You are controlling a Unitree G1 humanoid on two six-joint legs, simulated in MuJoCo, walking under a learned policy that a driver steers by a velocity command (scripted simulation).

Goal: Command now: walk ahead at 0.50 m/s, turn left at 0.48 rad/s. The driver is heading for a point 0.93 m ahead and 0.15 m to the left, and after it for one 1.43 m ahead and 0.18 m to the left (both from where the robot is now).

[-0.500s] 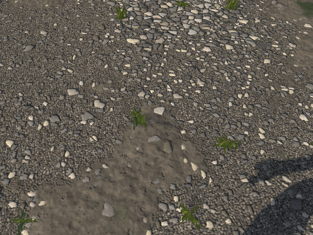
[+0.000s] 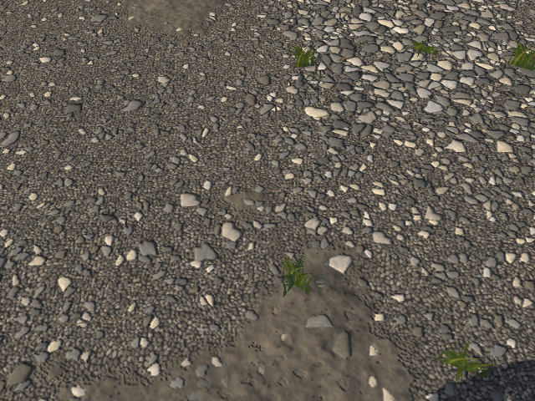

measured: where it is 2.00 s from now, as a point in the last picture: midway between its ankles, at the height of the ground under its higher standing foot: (240, 265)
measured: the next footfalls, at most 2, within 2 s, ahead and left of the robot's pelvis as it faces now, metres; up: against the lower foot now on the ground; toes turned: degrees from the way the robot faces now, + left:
left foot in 0.28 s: +0.31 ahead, +0.16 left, +0.00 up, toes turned +14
right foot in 0.84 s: +0.68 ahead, +0.05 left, +0.00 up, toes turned +12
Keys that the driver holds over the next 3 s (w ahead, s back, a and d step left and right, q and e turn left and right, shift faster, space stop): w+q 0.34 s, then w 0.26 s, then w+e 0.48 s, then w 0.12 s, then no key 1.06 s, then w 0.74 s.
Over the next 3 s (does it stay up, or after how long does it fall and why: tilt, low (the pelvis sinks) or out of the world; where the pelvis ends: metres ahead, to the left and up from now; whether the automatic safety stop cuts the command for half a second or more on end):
stays up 1.14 0.19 -0.03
